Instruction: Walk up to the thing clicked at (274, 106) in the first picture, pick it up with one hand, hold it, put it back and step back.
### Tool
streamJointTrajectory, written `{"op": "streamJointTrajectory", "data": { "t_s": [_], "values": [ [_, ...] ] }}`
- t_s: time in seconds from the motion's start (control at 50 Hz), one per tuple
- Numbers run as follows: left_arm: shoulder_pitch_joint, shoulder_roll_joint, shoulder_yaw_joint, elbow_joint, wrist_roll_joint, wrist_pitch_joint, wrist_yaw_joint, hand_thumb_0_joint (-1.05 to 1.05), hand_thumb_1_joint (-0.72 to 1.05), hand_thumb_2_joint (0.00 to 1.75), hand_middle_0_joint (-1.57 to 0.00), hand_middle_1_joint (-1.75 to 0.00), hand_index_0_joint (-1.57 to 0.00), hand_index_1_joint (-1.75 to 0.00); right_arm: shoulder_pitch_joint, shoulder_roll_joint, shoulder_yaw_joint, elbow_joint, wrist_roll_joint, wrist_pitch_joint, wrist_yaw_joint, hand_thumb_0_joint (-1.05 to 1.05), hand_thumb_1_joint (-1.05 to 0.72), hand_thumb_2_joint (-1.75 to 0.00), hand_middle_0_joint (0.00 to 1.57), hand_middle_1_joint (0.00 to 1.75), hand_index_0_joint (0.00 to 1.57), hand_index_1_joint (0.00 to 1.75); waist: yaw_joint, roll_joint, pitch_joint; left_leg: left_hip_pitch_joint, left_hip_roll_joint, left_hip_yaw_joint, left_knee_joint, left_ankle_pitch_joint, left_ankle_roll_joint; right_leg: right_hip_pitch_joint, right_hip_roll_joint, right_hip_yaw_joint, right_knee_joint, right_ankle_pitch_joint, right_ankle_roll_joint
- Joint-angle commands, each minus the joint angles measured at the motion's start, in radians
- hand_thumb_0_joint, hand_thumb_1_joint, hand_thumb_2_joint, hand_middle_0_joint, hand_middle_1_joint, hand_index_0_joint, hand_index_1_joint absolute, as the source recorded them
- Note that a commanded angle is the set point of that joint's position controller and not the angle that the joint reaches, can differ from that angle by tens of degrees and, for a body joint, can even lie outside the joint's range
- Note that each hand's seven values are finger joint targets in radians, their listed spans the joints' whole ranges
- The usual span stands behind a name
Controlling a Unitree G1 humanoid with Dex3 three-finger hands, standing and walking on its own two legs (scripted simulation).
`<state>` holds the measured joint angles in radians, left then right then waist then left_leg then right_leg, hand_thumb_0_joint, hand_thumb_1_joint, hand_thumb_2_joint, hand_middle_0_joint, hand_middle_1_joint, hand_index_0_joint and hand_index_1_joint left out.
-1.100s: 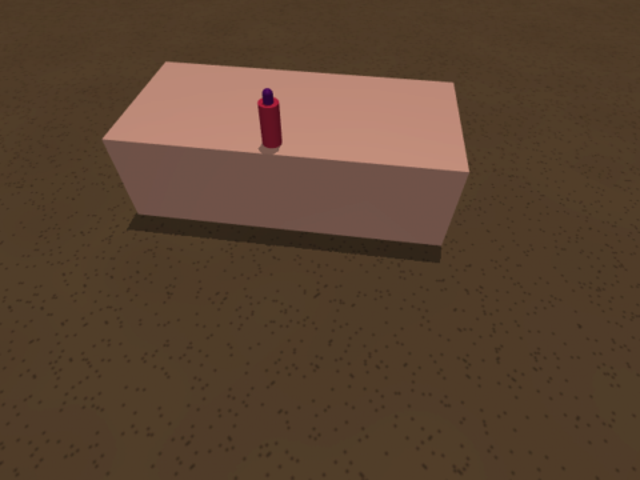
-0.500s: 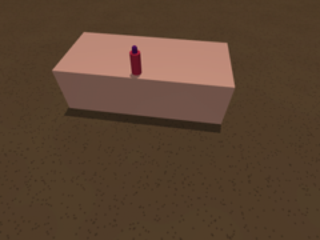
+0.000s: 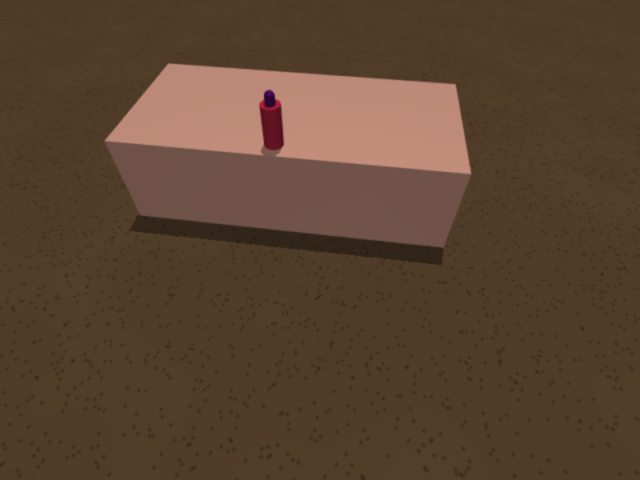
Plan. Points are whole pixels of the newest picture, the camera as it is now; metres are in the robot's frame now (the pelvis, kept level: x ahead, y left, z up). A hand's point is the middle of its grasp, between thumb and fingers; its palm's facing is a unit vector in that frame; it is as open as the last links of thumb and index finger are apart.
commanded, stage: stand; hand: left
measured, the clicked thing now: (271, 119) +1.26 +0.17 -0.29
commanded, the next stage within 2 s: walk up in 0.02 s
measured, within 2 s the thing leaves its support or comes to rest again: neither
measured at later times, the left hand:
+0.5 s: hand out of the picture +0.16 +0.23 -0.14, palm faces -0.07 -0.91 -0.41, open 7.4 cm
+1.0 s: hand (192, 297) +0.45 +0.24 -0.14, palm faces -0.17 -0.91 -0.37, open 7.4 cm
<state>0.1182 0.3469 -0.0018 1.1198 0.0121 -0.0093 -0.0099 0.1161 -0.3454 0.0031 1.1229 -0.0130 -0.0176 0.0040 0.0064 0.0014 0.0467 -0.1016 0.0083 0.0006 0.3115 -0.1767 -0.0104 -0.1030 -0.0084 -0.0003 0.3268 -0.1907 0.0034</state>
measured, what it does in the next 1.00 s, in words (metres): walks ahead: left foot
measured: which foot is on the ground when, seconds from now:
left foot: down 0.00-0.28, up 0.30-0.66, down 0.68-1.00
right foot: down 0.00-0.72, up 0.74-1.00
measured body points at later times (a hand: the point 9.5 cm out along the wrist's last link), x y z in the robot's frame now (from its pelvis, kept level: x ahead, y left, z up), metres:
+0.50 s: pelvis +0.12 -0.04 -0.01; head +0.13 -0.07 +0.44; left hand +0.16 +0.28 -0.11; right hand +0.17 -0.38 -0.13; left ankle +0.17 +0.09 -0.69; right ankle +0.05 -0.14 -0.75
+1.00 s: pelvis +0.35 -0.02 -0.01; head +0.36 -0.02 +0.44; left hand +0.46 +0.29 -0.12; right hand +0.37 -0.34 -0.12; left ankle +0.35 +0.09 -0.75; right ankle +0.42 -0.18 -0.71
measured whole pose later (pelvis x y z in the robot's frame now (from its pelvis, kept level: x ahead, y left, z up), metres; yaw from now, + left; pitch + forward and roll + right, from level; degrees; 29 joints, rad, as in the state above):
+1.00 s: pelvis +0.35 -0.02 -0.01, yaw -8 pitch -4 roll +1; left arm 0.29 0.43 0.05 0.86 0.01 -0.06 -0.06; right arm 0.30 -0.38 -0.06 0.83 -0.02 -0.07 0.06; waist -0.01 -0.03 0.09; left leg -0.12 0.00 0.11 0.45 -0.27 0.04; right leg -0.49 -0.08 0.02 0.84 -0.30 -0.01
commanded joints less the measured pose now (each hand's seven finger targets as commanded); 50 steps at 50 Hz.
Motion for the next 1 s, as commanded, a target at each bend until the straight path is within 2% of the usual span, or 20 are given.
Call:
{"op": "streamJointTrajectory", "data": {
  "t_s": [0.0,0.06,0.1,0.14,0.18,0.24,0.26,0.28,0.3,0.32,0.4,0.44,0.58,0.66,0.68,0.7,0.72,0.82,0.92,0.98],
  "values": [
    [0.031,0.309,0.100,-0.124,0.017,-0.034,-0.011,0.00,0.90,0.90,-0.20,-0.30,-0.20,-0.30,0.020,-0.309,-0.106,-0.122,-0.021,-0.033,0.008,0.00,-0.90,-0.90,0.20,0.30,0.20,0.30,-0.011,-0.006,-0.144,0.032,0.087,-0.093,0.051,-0.408,0.095,-0.032,-0.063,0.107,0.021,-0.361,-0.066],
    [-0.035,0.265,0.104,-0.155,0.030,-0.035,-0.032,0.00,0.90,0.90,-0.20,-0.30,-0.20,-0.30,0.053,-0.299,-0.120,-0.124,-0.030,-0.035,0.025,0.00,-0.90,-0.90,0.20,0.30,0.20,0.30,-0.042,0.048,0.038,-0.048,0.137,-0.192,0.005,-0.597,0.136,-0.316,-0.060,0.125,0.124,-0.485,-0.074],
    [-0.096,0.223,0.100,-0.192,0.027,-0.043,-0.036,0.00,0.90,0.90,-0.20,-0.30,-0.20,-0.30,0.118,-0.324,-0.144,-0.123,-0.029,-0.046,0.024,0.00,-0.90,-0.90,0.20,0.30,0.20,0.30,-0.087,0.127,0.094,0.067,0.296,-0.363,-0.132,-0.502,0.220,-0.473,0.003,0.000,0.361,-0.243,-0.038],
    [-0.065,0.236,0.097,-0.219,0.022,-0.052,-0.036,0.00,0.90,0.90,-0.20,-0.30,-0.20,-0.30,0.091,-0.354,-0.160,-0.156,-0.030,-0.057,0.024,0.00,-0.90,-0.90,0.20,0.30,0.20,0.30,-0.066,0.113,0.075,0.178,0.399,-0.431,-0.158,-0.342,0.292,-0.535,-0.086,0.067,0.385,-0.305,-0.033],
    [-0.019,0.247,0.101,-0.219,0.018,-0.057,-0.052,0.00,0.90,0.90,-0.20,-0.30,-0.20,-0.30,0.056,-0.331,-0.157,-0.199,-0.034,-0.053,0.030,0.00,-0.90,-0.90,0.20,0.30,0.20,0.30,-0.041,0.117,0.010,0.105,0.336,-0.321,-0.139,-0.395,0.253,-0.405,-0.087,0.070,0.329,-0.314,-0.031],
    [0.276,0.262,0.129,-0.113,0.014,-0.070,-0.043,0.00,0.90,0.90,-0.20,-0.30,-0.20,-0.30,-0.129,-0.281,-0.143,-0.256,-0.029,-0.032,0.044,0.00,-0.90,-0.90,0.20,0.30,0.20,0.30,0.136,0.078,-0.050,-0.225,0.145,-0.025,0.184,-0.275,0.132,0.143,-0.013,-0.012,0.091,-0.037,-0.029],
    [0.411,0.335,0.159,-0.073,0.018,-0.075,-0.026,0.00,0.90,0.90,-0.20,-0.30,-0.20,-0.30,-0.109,-0.211,-0.122,-0.271,-0.027,-0.029,0.048,0.00,-0.90,-0.90,0.20,0.30,0.20,0.30,0.182,-0.163,-0.085,-0.387,0.027,0.086,0.506,-0.332,0.090,0.302,-0.072,0.126,0.007,-0.115,-0.028],
    [0.414,0.412,0.173,-0.106,0.028,-0.083,-0.012,0.00,0.90,0.90,-0.20,-0.30,-0.20,-0.30,-0.075,-0.159,-0.100,-0.298,-0.021,-0.024,0.049,0.00,-0.90,-0.90,0.20,0.30,0.20,0.30,0.162,-0.317,-0.044,-0.628,-0.076,0.028,0.701,-0.421,0.038,0.317,-0.278,0.567,-0.167,-0.381,-0.077],
    [0.269,0.421,0.166,-0.159,0.025,-0.081,-0.013,0.00,0.90,0.90,-0.20,-0.30,-0.20,-0.30,-0.038,-0.232,-0.115,-0.282,-0.023,-0.017,0.040,0.00,-0.90,-0.90,0.20,0.30,0.20,0.30,0.100,-0.143,0.021,-0.600,-0.011,-0.079,0.745,-0.343,0.034,0.178,-0.377,0.676,-0.235,-0.563,-0.163],
    [0.191,0.417,0.160,-0.203,0.019,-0.083,-0.016,0.00,0.90,0.90,-0.20,-0.30,-0.20,-0.30,-0.010,-0.275,-0.124,-0.267,-0.021,-0.023,0.044,0.00,-0.90,-0.90,0.20,0.30,0.20,0.30,0.064,-0.096,0.084,-0.598,0.044,-0.083,0.752,-0.292,0.041,0.116,-0.392,0.656,-0.227,-0.546,-0.224],
    [0.165,0.307,0.126,-0.219,-0.015,-0.103,-0.006,0.00,0.90,0.90,-0.20,-0.30,-0.20,-0.30,0.081,-0.246,-0.114,-0.225,-0.006,-0.030,0.055,0.00,-0.90,-0.90,0.20,0.30,0.20,0.30,0.006,-0.082,0.090,-0.503,0.073,-0.111,0.690,-0.108,0.041,0.088,-0.224,0.268,-0.132,0.043,-0.147],
    [0.186,0.299,0.121,-0.227,-0.017,-0.106,-0.005,0.00,0.90,0.90,-0.20,-0.30,-0.20,-0.30,0.080,-0.237,-0.115,-0.241,-0.008,-0.023,0.066,0.00,-0.90,-0.90,0.20,0.30,0.20,0.30,0.009,-0.111,0.084,-0.475,0.064,-0.071,0.628,-0.071,0.025,0.082,-0.196,0.165,-0.109,0.230,-0.166],
    [0.222,0.330,0.122,-0.270,-0.011,-0.096,-0.003,0.00,0.90,0.90,-0.20,-0.30,-0.20,-0.30,-0.078,-0.221,-0.129,-0.339,-0.017,-0.032,0.087,0.00,-0.90,-0.90,0.20,0.30,0.20,0.30,0.060,-0.105,0.064,-0.277,0.070,0.029,0.274,0.085,0.038,0.008,-0.186,0.075,-0.036,0.311,-0.160],
    [0.225,0.314,0.113,-0.302,-0.014,-0.089,0.004,0.00,0.90,0.90,-0.20,-0.30,-0.20,-0.30,0.205,-0.271,-0.168,-0.278,-0.031,-0.042,0.068,0.00,-0.90,-0.90,0.20,0.30,0.20,0.30,-0.089,0.030,-0.093,0.112,0.002,0.073,0.204,0.036,0.106,-0.087,-0.125,0.017,0.392,0.429,-0.125],
    [0.269,0.257,0.096,-0.313,-0.021,-0.085,0.008,0.00,0.90,0.90,-0.20,-0.30,-0.20,-0.30,0.355,-0.336,-0.193,-0.261,-0.047,-0.048,0.058,0.00,-0.90,-0.90,0.20,0.30,0.20,0.30,-0.155,0.169,-0.175,0.302,0.111,-0.087,0.167,-0.096,0.166,-0.259,-0.058,-0.004,0.687,0.284,-0.084],
    [0.357,0.186,0.085,-0.318,-0.041,-0.084,0.010,0.00,0.90,0.90,-0.20,-0.30,-0.20,-0.30,0.376,-0.401,-0.208,-0.284,-0.041,-0.057,0.050,0.00,-0.90,-0.90,0.20,0.30,0.20,0.30,-0.119,0.377,-0.251,0.436,0.388,-0.594,0.056,-0.147,0.267,-0.491,0.126,0.012,0.909,-0.316,-0.039],
    [0.311,0.294,0.104,-0.299,-0.031,-0.078,0.024,0.00,0.90,0.90,-0.20,-0.30,-0.20,-0.30,0.318,-0.394,-0.211,-0.295,0.003,-0.055,0.047,0.00,-0.90,-0.90,0.20,0.30,0.20,0.30,-0.116,0.235,-0.245,0.387,0.433,-0.708,-0.026,-0.250,0.335,-0.522,0.071,0.105,0.980,-0.375,-0.079],
    [0.301,0.267,0.096,-0.277,-0.030,-0.073,-0.012,0.00,0.90,0.90,-0.20,-0.30,-0.20,-0.30,0.135,-0.268,-0.145,-0.351,0.014,-0.064,0.033,0.00,-0.90,-0.90,0.20,0.30,0.20,0.30,-0.009,0.116,0.017,-0.092,0.238,-0.148,-0.055,0.063,0.199,-0.359,-0.033,0.105,0.820,-0.144,-0.048],
    [0.213,0.238,0.097,-0.319,-0.011,-0.072,-0.035,0.00,0.90,0.90,-0.20,-0.30,-0.20,-0.30,0.163,-0.286,-0.143,-0.378,0.005,-0.080,0.041,0.00,-0.90,-0.90,0.20,0.30,0.20,0.30,-0.023,0.146,0.075,-0.097,0.262,-0.085,-0.073,0.058,0.267,-0.405,-0.094,0.015,0.505,-0.120,0.001],
    [0.186,0.236,0.110,-0.321,-0.004,-0.080,-0.045,0.00,0.90,0.90,-0.20,-0.30,-0.20,-0.30,0.149,-0.300,-0.143,-0.394,0.001,-0.080,0.050,0.00,-0.90,-0.90,0.20,0.30,0.20,0.30,-0.012,0.154,0.064,-0.169,0.242,-0.068,-0.056,-0.054,0.245,-0.285,-0.088,-0.011,0.365,-0.010,-0.016]
  ]
}}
